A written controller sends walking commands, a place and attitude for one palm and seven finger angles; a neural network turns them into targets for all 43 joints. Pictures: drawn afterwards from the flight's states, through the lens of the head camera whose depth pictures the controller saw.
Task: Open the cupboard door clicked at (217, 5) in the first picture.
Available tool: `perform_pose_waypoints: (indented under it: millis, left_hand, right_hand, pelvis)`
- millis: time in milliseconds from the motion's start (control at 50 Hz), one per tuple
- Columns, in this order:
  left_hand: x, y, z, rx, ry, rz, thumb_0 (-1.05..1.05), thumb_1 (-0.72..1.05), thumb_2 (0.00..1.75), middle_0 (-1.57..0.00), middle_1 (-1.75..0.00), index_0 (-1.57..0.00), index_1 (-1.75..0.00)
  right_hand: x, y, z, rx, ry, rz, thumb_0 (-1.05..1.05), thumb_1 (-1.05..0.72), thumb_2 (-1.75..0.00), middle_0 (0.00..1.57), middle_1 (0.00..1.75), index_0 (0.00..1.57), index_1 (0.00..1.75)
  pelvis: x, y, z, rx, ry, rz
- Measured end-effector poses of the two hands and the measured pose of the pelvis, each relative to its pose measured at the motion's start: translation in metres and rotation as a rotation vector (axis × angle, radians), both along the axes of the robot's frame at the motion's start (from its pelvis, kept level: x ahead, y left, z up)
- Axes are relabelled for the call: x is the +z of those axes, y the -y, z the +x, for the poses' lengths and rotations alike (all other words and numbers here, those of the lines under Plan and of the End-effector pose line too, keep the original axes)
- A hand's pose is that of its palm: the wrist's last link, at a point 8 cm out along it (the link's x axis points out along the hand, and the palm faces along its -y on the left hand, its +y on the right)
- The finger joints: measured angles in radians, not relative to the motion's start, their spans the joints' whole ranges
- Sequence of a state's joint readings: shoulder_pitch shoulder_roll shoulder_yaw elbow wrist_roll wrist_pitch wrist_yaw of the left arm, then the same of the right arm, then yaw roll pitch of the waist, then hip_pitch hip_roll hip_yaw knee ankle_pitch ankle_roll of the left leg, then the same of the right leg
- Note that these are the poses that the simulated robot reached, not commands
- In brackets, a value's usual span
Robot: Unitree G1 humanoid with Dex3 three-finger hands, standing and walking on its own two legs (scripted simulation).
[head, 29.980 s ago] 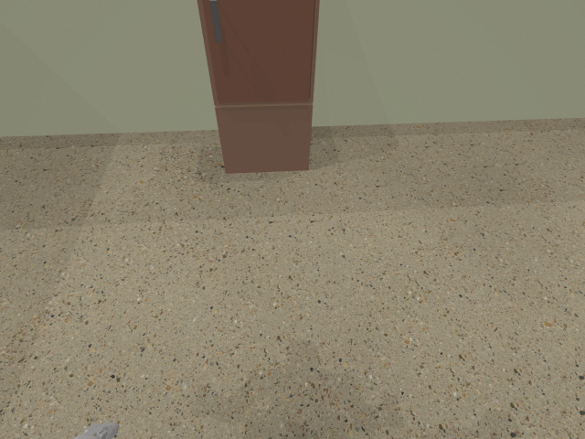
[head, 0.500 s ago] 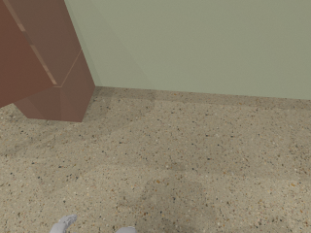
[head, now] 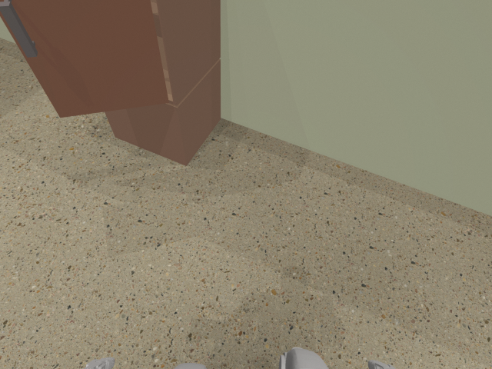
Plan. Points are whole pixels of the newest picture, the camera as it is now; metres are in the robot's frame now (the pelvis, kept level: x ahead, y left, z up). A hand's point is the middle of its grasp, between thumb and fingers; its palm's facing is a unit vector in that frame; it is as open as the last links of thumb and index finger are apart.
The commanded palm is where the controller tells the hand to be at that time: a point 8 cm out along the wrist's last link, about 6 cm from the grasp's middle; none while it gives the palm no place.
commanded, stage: turn to face it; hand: left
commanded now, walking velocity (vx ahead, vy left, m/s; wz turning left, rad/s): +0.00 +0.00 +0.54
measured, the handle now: (20, 27) +0.89 +0.68 +0.00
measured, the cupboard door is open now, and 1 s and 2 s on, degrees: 41 41 41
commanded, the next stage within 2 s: take the last steps up to it in 0.46 s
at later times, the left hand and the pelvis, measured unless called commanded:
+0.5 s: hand out of the picture +0.00 +0.15 -0.17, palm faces +0.27 -0.94 -0.21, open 7.3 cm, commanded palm none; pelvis +0.01 -0.04 +0.00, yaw +14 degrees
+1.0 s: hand out of the picture -0.03 +0.13 -0.15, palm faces +0.45 -0.87 -0.21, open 7.4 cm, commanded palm none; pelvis +0.05 -0.03 +0.01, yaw +24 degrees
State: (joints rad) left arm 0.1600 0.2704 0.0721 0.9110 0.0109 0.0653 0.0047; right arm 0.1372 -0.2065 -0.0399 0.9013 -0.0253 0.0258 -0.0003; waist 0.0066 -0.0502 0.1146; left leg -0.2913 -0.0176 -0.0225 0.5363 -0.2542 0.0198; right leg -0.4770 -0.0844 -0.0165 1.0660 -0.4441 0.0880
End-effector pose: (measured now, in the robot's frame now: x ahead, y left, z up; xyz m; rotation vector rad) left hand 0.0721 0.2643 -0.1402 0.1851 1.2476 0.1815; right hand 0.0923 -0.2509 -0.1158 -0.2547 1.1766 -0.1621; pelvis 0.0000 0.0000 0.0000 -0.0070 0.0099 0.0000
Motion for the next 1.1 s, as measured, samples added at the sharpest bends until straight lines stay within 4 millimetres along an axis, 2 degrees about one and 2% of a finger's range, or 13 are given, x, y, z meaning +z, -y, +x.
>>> perform_pose_waypoints:
  millis: [80, 180, 240, 340, 440, 540, 600, 660, 720, 820, 880, 1000, 1100]
  left_hand:
    - [0.013, 0.005, 0.010, 0.019, 0.056, 0.023, 0.01, 0.91, 0.90, -0.19, -0.30, -0.20, -0.30]
    - [0.021, 0.024, 0.015, 0.041, 0.127, 0.063, 0.01, 0.91, 0.90, -0.19, -0.30, -0.20, -0.30]
    - [0.024, 0.038, 0.004, 0.063, 0.130, 0.076, 0.01, 0.91, 0.90, -0.19, -0.30, -0.20, -0.30]
    - [0.026, 0.060, -0.026, 0.127, 0.073, 0.040, 0.01, 0.91, 0.90, -0.20, -0.30, -0.20, -0.30]
    - [0.015, 0.070, -0.062, 0.199, 0.011, -0.010, 0.01, 0.91, 0.90, -0.20, -0.30, -0.20, -0.30]
    - [-0.010, 0.060, -0.103, 0.290, -0.058, -0.048, 0.01, 0.91, 0.90, -0.20, -0.30, -0.21, -0.30]
    - [-0.015, 0.053, -0.119, 0.329, -0.105, -0.046, 0.01, 0.91, 0.90, -0.20, -0.30, -0.20, -0.30]
    - [-0.009, 0.050, -0.123, 0.355, -0.107, -0.043, 0.01, 0.91, 0.90, -0.20, -0.30, -0.20, -0.30]
    - [0.001, 0.049, -0.117, 0.365, -0.070, -0.035, 0.01, 0.91, 0.90, -0.19, -0.30, -0.20, -0.30]
    - [0.010, 0.055, -0.100, 0.368, 0.016, 0.000, 0.01, 0.91, 0.90, -0.19, -0.30, -0.20, -0.30]
    - [0.011, 0.064, -0.102, 0.410, 0.042, 0.016, 0.01, 0.91, 0.90, -0.19, -0.30, -0.20, -0.30]
    - [0.019, 0.089, -0.126, 0.466, -0.073, -0.049, 0.01, 0.91, 0.90, -0.19, -0.30, -0.20, -0.30]
    - [0.016, 0.096, -0.143, 0.528, -0.170, -0.117, 0.01, 0.91, 0.90, -0.20, -0.30, -0.20, -0.30]
  right_hand:
    - [-0.006, 0.005, -0.005, 0.018, -0.037, 0.027, 0.00, -0.91, -0.90, 0.21, 0.30, 0.20, 0.30]
    - [-0.026, 0.024, -0.005, 0.034, -0.071, 0.063, 0.01, -0.91, -0.90, 0.21, 0.30, 0.20, 0.30]
    - [-0.032, 0.036, 0.002, 0.051, -0.087, 0.071, 0.01, -0.91, -0.90, 0.21, 0.30, 0.20, 0.30]
    - [-0.022, 0.041, 0.021, 0.096, -0.091, 0.068, 0.01, -0.91, -0.90, 0.20, 0.30, 0.20, 0.29]
    - [-0.012, 0.028, 0.049, 0.170, -0.064, 0.056, 0.01, -0.91, -0.90, 0.20, 0.30, 0.20, 0.29]
    - [-0.012, 0.001, 0.078, 0.259, 0.005, 0.027, 0.01, -0.91, -0.90, 0.20, 0.30, 0.20, 0.29]
    - [-0.008, -0.013, 0.083, 0.305, 0.019, 0.018, 0.01, -0.91, -0.90, 0.20, 0.30, 0.20, 0.29]
    - [-0.006, -0.021, 0.081, 0.333, 0.016, 0.025, 0.00, -0.91, -0.90, 0.20, 0.30, 0.20, 0.29]
    - [-0.008, -0.023, 0.074, 0.345, -0.005, 0.048, 0.00, -0.91, -0.90, 0.20, 0.30, 0.20, 0.30]
    - [-0.027, -0.011, 0.063, 0.339, -0.069, 0.088, 0.00, -0.91, -0.90, 0.21, 0.30, 0.20, 0.30]
    - [-0.036, -0.003, 0.063, 0.357, -0.128, 0.087, 0.01, -0.91, -0.90, 0.21, 0.30, 0.20, 0.30]
    - [-0.017, -0.011, 0.093, 0.359, -0.137, 0.081, 0.01, -0.91, -0.90, 0.20, 0.30, 0.20, 0.29]
    - [-0.008, -0.045, 0.131, 0.413, -0.115, 0.071, 0.01, -0.91, -0.90, 0.20, 0.30, 0.19, 0.29]
  pelvis:
    - [0.003, 0.011, 0.001, 0.042, -0.003, -0.004]
    - [-0.006, 0.034, 0.004, 0.099, -0.008, 0.016]
    - [-0.007, 0.043, 0.003, 0.138, 0.007, 0.022]
    - [0.003, 0.049, 0.008, 0.187, 0.016, 0.046]
    - [0.006, 0.047, 0.010, 0.227, 0.014, 0.056]
    - [-0.007, 0.033, 0.010, 0.272, 0.017, 0.019]
    - [-0.007, 0.032, 0.007, 0.284, 0.022, 0.025]
    - [-0.002, 0.033, 0.006, 0.304, 0.022, 0.014]
    - [0.002, 0.035, 0.009, 0.323, 0.022, 0.004]
    - [-0.003, 0.044, 0.021, 0.359, 0.020, 0.019]
    - [-0.006, 0.046, 0.028, 0.390, 0.034, 0.029]
    - [0.011, 0.030, 0.050, 0.414, 0.018, 0.040]
    - [0.014, 0.004, 0.068, 0.444, 0.005, 0.050]
